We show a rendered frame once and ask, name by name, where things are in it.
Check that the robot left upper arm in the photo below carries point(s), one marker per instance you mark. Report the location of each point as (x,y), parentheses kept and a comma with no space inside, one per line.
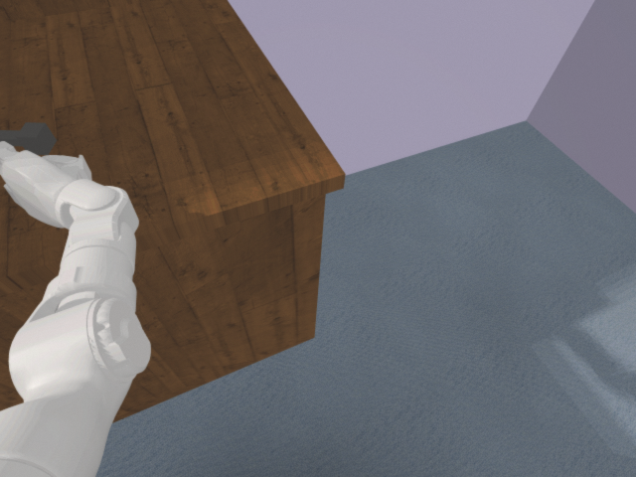
(73,369)

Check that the left robot hand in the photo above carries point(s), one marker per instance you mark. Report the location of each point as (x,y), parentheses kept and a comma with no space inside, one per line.
(34,182)

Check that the counter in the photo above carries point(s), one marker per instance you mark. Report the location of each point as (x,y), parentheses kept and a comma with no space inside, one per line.
(174,102)

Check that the tap lever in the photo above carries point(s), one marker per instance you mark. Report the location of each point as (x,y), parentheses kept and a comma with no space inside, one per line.
(33,136)

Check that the robot left forearm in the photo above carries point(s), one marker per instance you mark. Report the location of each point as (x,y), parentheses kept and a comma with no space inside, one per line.
(99,256)

